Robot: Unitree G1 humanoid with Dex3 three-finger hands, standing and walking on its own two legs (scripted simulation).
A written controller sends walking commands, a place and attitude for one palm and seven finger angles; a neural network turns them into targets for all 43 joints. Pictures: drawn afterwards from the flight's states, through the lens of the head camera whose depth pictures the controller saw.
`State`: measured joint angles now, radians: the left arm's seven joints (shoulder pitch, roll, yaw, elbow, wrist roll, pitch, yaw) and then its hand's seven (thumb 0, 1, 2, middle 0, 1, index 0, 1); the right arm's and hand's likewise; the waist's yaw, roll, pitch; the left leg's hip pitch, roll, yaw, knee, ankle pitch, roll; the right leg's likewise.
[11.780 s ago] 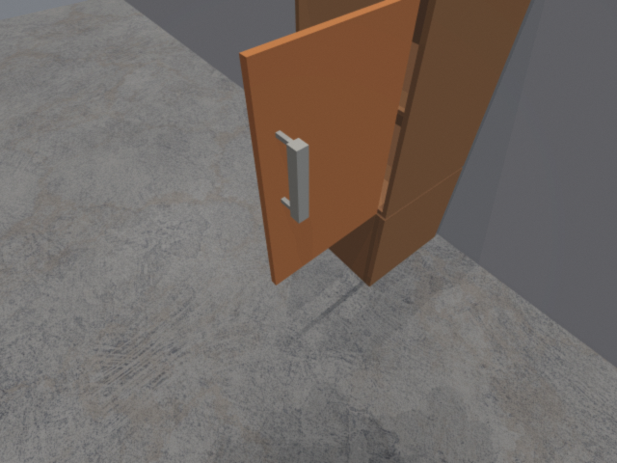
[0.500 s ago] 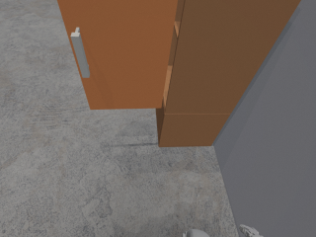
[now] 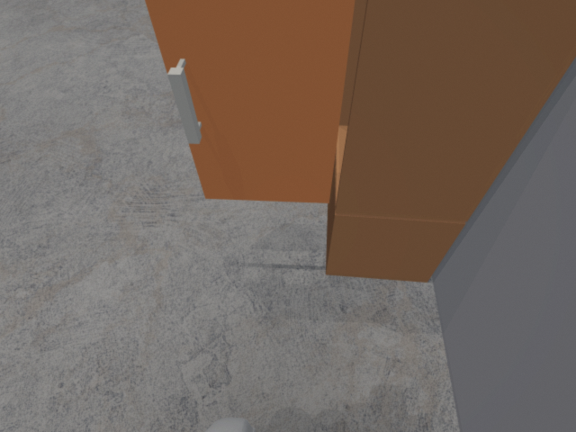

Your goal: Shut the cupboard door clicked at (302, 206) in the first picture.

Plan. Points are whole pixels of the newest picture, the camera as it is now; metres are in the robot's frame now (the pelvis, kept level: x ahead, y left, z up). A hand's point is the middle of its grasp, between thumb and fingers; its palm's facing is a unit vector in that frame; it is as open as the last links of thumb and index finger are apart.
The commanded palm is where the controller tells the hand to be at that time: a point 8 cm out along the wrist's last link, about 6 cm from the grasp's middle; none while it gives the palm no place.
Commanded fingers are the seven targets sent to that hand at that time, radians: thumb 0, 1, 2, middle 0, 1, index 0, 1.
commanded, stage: take the last steps up to it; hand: left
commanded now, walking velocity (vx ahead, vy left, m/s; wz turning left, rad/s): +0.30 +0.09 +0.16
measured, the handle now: (188, 102) +0.75 +0.27 +0.01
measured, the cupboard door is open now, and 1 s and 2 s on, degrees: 92 92 92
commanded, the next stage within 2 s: come to a stop and stand still in 0.74 s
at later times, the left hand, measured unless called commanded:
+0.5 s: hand (155, 413) +0.16 +0.23 -0.17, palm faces +0.05 -0.98 -0.20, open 7.4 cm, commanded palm none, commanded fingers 0.00 0.90 0.90 -0.20 -0.30 -0.20 -0.30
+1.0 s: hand (169, 372) +0.23 +0.24 -0.19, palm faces +0.14 -0.97 -0.20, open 7.3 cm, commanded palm none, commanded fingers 0.00 0.90 0.90 -0.20 -0.30 -0.20 -0.30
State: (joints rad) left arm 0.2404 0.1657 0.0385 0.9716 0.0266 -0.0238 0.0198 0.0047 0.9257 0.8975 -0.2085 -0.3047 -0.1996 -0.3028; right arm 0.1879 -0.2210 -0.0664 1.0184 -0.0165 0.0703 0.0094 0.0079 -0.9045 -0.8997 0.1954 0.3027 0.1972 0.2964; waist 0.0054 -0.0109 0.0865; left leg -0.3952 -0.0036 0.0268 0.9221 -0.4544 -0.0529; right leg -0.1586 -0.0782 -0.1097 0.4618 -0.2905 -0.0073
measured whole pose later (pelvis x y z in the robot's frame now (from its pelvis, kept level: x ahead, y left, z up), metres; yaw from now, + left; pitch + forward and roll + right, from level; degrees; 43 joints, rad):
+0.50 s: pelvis +0.10 +0.04 +0.00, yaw +2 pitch -1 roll +2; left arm 0.17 0.19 0.05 1.02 0.03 0.00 -0.03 0.01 0.91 0.90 -0.20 -0.30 -0.19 -0.30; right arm 0.37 -0.13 -0.01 1.09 -0.03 -0.04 -0.01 0.00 -0.90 -0.90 0.20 0.30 0.20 0.30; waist 0.00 -0.02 0.06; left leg -0.02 -0.03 0.08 0.33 -0.30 0.03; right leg -0.47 -0.10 -0.08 0.75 -0.28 0.00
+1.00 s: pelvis +0.26 +0.06 -0.01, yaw +3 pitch -1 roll +0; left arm 0.29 0.18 0.04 1.12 0.01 -0.01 0.03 0.00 0.92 0.90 -0.20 -0.30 -0.19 -0.30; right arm 0.16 -0.15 -0.02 1.04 -0.02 -0.03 -0.02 0.00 -0.91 -0.90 0.19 0.30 0.20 0.30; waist 0.03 -0.03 0.05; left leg -0.31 0.04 0.10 0.56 -0.23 0.02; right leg -0.13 -0.07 -0.12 0.54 -0.39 0.02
